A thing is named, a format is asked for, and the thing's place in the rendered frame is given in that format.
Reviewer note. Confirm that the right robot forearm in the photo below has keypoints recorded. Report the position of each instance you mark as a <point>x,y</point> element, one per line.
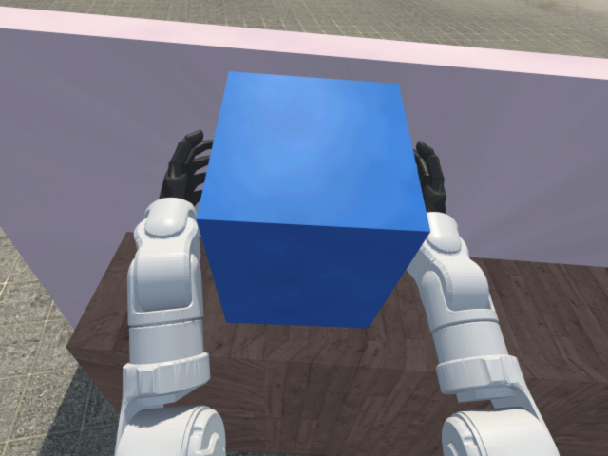
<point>473,359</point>

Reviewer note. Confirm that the right robot upper arm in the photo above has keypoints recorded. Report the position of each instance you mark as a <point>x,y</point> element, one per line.
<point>512,431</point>

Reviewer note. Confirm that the carton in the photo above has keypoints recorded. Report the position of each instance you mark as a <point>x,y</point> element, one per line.
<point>312,207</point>

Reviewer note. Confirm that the left robot forearm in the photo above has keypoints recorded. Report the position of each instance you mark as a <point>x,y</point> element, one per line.
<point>164,305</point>

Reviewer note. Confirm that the left robot upper arm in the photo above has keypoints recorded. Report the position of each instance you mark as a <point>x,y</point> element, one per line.
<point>176,431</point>

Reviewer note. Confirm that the pedestal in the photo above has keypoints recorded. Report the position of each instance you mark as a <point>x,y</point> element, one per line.
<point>335,391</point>

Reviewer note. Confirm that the left robot hand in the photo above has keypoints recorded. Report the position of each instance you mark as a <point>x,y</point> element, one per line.
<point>179,180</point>

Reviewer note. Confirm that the right robot hand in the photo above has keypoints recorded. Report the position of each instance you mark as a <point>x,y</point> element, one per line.
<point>431,178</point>

